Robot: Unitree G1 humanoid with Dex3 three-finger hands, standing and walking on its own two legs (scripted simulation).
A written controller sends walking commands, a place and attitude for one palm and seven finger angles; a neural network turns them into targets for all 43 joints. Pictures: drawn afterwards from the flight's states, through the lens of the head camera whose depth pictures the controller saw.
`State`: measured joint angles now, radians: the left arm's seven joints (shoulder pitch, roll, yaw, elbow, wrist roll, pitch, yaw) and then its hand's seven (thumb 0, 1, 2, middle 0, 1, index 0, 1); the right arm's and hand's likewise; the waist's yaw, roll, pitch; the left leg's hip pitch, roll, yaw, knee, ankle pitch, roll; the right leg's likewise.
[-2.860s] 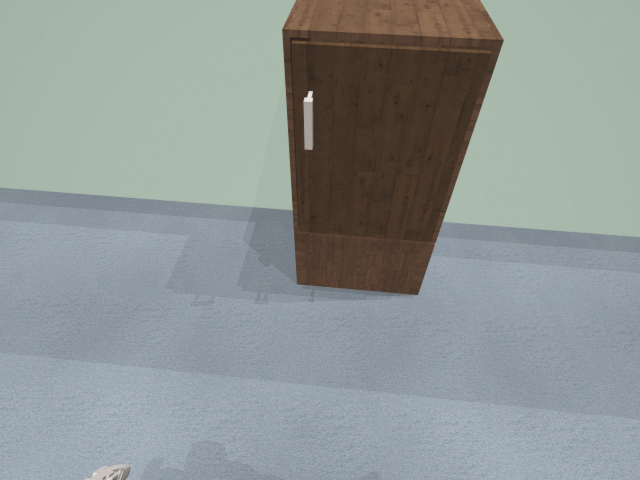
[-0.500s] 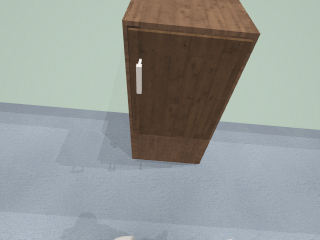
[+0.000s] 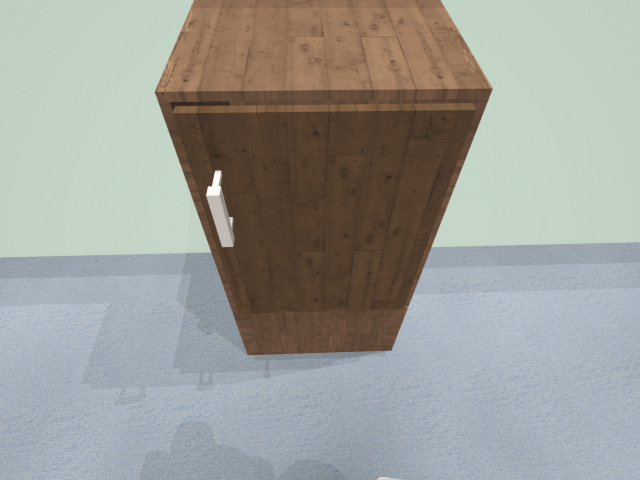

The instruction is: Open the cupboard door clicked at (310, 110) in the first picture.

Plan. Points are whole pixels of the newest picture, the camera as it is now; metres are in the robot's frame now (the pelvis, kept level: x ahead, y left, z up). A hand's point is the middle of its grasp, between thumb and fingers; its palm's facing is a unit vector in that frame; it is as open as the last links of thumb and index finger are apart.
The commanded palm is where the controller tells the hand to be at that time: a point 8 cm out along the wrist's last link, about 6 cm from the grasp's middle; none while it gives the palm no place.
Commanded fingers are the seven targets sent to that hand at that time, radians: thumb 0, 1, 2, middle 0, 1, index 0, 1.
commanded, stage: come to a stop and stand still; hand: left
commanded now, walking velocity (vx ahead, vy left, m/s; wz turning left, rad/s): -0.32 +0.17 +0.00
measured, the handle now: (223, 210) +0.53 +0.17 -0.01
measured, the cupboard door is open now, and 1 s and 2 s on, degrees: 0 0 0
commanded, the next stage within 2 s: look again from close up in 1.40 s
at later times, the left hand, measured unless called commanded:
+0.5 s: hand out of the picture -0.03 +0.26 -0.17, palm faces +0.12 -0.98 -0.17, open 7.4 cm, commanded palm none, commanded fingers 0.00 0.90 0.90 -0.20 -0.30 -0.20 -0.30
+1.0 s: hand out of the picture -0.02 +0.18 -0.16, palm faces +0.02 -0.97 -0.22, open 7.2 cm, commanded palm none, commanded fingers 0.00 0.90 0.90 -0.20 -0.30 -0.20 -0.30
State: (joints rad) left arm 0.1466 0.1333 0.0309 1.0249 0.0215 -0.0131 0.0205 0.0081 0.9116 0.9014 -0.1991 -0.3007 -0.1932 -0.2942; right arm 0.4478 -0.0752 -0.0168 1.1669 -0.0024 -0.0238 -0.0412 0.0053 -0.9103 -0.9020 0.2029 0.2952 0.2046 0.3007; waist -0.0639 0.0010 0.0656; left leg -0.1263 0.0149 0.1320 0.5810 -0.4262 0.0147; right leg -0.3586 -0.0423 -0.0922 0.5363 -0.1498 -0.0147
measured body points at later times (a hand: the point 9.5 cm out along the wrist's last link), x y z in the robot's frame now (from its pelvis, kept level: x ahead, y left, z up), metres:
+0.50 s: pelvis -0.05 +0.06 +0.01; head -0.07 +0.10 +0.46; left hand -0.04 +0.31 -0.16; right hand +0.01 -0.17 -0.12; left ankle -0.06 +0.15 -0.73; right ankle -0.01 -0.09 -0.67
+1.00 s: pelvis -0.05 +0.00 +0.01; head -0.05 -0.01 +0.46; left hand -0.02 +0.23 -0.14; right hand -0.12 -0.21 -0.16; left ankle -0.06 +0.15 -0.73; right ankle -0.06 -0.10 -0.73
